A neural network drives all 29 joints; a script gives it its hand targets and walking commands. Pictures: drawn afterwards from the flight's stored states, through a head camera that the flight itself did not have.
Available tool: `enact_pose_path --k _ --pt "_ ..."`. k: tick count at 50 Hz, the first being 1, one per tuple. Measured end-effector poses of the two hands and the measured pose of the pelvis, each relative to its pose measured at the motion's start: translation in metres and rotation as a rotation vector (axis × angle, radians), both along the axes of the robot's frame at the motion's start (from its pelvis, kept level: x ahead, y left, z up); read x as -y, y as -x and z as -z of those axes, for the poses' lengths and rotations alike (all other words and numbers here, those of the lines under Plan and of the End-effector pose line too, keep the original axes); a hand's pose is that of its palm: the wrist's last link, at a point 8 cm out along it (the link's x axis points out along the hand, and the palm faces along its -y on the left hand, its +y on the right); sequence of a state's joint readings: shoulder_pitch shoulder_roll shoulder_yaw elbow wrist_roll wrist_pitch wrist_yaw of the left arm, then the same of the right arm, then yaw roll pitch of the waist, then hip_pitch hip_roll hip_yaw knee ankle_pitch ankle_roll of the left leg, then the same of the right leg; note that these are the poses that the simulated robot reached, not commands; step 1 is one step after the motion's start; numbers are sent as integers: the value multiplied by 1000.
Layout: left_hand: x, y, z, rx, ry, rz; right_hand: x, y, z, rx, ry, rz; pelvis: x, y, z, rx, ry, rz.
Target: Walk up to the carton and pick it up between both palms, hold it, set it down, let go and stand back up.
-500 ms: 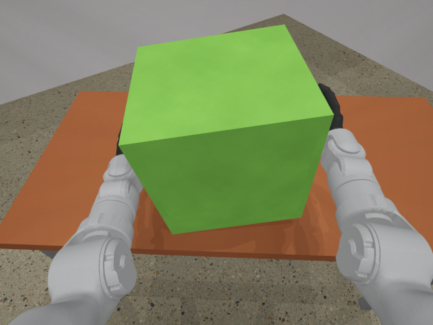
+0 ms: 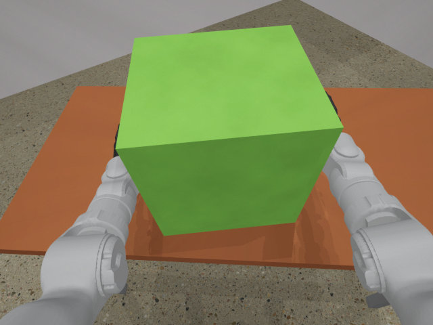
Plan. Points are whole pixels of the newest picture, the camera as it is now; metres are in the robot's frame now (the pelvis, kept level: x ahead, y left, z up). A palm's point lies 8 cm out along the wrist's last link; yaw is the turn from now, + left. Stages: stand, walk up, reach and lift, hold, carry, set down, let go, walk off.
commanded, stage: set down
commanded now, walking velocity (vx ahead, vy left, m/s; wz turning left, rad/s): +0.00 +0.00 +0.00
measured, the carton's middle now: (222, 138) +0.47 +0.04 +0.07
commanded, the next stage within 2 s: none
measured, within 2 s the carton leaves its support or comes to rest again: neither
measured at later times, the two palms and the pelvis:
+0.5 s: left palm (117, 183) +0.36 +0.22 +0.06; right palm (349, 157) +0.42 -0.19 +0.09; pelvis -0.03 -0.02 +0.00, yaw +0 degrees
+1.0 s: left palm (90, 220) +0.29 +0.25 +0.05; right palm (358, 180) +0.36 -0.18 +0.11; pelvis -0.08 +0.00 +0.00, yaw -1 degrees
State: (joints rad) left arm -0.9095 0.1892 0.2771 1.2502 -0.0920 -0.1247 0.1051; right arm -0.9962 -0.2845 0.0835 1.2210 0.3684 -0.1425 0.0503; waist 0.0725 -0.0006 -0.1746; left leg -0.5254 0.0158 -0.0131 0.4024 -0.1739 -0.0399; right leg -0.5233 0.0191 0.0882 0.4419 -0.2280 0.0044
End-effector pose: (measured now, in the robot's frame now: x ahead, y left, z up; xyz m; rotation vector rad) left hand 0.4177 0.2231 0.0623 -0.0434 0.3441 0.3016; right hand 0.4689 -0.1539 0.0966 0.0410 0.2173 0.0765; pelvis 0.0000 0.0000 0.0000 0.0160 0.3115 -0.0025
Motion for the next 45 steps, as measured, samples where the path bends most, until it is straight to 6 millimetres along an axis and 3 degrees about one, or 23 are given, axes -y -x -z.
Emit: enact_pose_path --k 9,21,33,37,45 --pt "4 7 -2 6 -35 5 11 2 5 18 8 -7 11 3 -1 -10 -15 1" --pt "7 49 9 -22 -42 27 37 35 17 23 33 38 22 21 -3 13 -30 2" --pt "-10 77 -27 143 -40 44 36 78 -3 41 19 54 7 53 1 63 7 11" --pt "-21 97 -14 93 -2 30 40 96 -4 -5 69 54 2 66 1 100 12 10" --pt "-35 127 16 32 26 -48 26 112 -8 -39 126 -39 0 80 2 124 14 11"
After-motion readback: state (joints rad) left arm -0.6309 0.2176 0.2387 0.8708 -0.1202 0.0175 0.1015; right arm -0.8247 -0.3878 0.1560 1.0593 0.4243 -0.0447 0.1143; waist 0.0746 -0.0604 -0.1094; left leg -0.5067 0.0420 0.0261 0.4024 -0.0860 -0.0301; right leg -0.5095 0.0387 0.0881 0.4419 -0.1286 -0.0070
